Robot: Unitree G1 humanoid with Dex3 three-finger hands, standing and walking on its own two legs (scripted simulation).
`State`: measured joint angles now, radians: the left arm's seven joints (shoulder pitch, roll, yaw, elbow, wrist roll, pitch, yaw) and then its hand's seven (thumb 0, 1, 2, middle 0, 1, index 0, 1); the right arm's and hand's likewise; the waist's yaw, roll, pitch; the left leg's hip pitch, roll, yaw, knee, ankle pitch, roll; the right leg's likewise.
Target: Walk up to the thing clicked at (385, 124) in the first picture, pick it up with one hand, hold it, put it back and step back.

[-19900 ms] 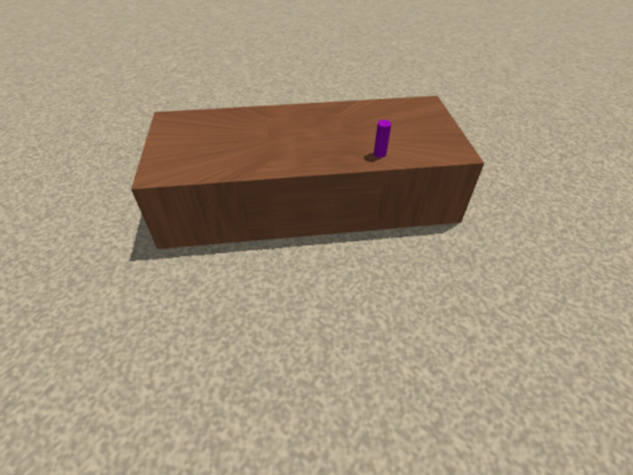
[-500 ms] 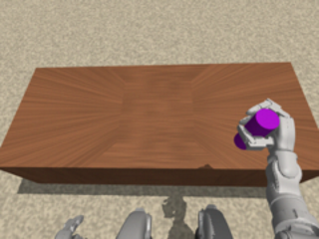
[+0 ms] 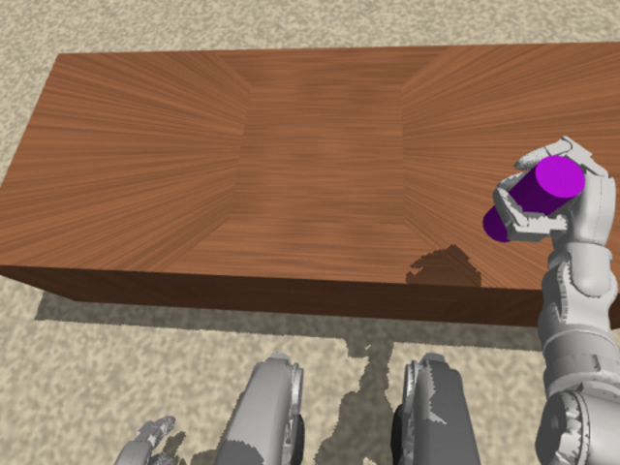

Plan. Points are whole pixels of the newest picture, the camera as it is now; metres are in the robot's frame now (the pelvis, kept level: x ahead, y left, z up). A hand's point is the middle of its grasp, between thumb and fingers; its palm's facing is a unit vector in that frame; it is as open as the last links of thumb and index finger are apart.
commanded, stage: crouch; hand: right
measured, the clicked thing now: (526, 204) +0.45 -0.22 -0.02
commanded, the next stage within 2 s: lower in 0.24 s
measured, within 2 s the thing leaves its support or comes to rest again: rests again in 1.06 s
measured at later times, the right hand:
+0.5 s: hand (507, 207) +0.47 -0.22 -0.06, palm faces +0.18 +0.98 +0.00, open 7.2 cm
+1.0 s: hand (488, 224) +0.47 -0.22 -0.13, palm faces +0.18 +0.98 -0.02, open 7.2 cm
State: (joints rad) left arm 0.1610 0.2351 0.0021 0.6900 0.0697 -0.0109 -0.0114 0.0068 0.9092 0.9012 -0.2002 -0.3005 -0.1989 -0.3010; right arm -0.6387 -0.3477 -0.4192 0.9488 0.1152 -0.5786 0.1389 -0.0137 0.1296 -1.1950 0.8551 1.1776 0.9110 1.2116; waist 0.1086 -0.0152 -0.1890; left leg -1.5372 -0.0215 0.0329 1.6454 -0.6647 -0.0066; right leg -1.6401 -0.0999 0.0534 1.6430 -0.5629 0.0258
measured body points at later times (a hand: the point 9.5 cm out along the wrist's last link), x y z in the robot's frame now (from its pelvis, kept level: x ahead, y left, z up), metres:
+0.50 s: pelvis -0.01 +0.00 -0.05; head +0.19 -0.04 +0.35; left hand +0.11 +0.26 -0.18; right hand +0.46 -0.27 -0.06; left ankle +0.04 +0.13 -0.52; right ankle +0.08 -0.14 -0.52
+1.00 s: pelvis -0.02 +0.00 -0.12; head +0.19 -0.02 +0.28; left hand +0.08 +0.28 -0.25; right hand +0.46 -0.27 -0.12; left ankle +0.04 +0.13 -0.52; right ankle +0.08 -0.14 -0.52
